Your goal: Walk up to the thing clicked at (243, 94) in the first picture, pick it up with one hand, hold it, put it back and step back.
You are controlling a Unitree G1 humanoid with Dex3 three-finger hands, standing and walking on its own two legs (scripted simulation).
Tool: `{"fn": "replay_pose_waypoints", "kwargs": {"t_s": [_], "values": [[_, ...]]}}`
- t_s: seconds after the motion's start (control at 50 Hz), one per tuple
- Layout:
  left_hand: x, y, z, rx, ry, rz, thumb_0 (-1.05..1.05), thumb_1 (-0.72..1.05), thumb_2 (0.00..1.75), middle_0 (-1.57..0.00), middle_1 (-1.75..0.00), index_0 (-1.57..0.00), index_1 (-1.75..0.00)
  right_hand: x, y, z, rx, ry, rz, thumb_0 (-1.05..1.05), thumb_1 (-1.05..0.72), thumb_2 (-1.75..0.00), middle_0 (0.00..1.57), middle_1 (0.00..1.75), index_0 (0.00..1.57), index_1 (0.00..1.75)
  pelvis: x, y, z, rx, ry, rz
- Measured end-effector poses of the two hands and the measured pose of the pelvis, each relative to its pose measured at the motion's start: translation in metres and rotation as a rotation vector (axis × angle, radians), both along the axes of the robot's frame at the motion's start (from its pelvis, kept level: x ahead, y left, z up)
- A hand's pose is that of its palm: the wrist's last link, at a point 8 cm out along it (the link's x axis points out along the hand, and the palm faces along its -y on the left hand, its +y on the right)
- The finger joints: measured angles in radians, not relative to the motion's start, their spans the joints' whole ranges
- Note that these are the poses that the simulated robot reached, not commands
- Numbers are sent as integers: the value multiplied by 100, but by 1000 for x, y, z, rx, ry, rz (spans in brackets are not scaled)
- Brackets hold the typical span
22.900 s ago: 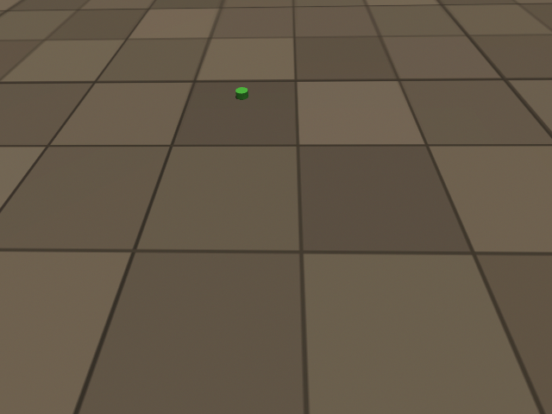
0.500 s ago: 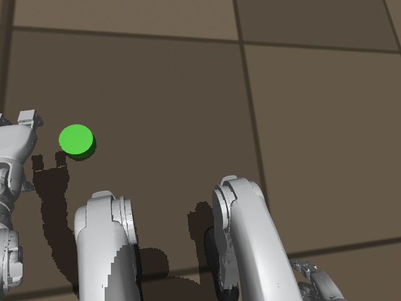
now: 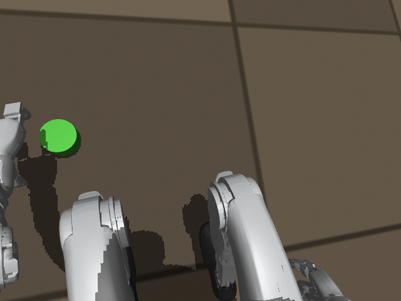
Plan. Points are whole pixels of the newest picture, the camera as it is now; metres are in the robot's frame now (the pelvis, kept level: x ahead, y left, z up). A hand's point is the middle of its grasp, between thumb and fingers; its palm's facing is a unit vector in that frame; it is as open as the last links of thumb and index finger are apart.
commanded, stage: rise first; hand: left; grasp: from above
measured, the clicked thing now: (61, 137) +0.48 +0.28 -0.31
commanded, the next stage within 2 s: approach in 0.08 s
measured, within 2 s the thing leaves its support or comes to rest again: neither
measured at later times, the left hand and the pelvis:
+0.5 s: hand (44, 131) +0.47 +0.28 -0.20, palm faces -0.42 -0.05 -0.91, open 14.1 cm; pelvis +0.00 +0.00 -0.01, yaw -2 degrees
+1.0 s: hand (33, 139) +0.45 +0.30 -0.21, palm faces -0.53 -0.09 -0.84, open 14.1 cm; pelvis +0.00 +0.00 -0.01, yaw -3 degrees
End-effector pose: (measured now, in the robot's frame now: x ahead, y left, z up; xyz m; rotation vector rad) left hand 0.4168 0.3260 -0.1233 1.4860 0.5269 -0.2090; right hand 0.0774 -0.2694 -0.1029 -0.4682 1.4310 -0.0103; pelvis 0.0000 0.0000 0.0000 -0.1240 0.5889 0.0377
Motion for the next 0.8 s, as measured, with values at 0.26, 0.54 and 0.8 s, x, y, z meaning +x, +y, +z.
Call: {"fn": "replay_pose_waypoints", "kwargs": {"t_s": [0.26, 0.54, 0.8], "values": [[4, -4, -9, 2, 2, -9, 0, -55, 102, -8, -102, -8, -101, -1, 1, -2, -2, -3, 12, 1, -91, -90, 20, 30, 20, 30, 0, 1, -6, -5, -11, -4], [66, -60, -19, -6, -63, -101, 0, -53, 99, -8, -106, -9, -104, -30, 1, 8, -31, 13, 22, 0, -91, -90, 20, 30, 20, 30, -2, 1, -15, -23, -19, -18], [102, -73, -9, 45, -44, 12, 0, -54, 98, -7, -106, -9, -104, -81, 15, 14, 33, 99, -119, 1, -91, -90, 20, 30, 20, 30, 1, 2, -11, -29, 0, -41]]}}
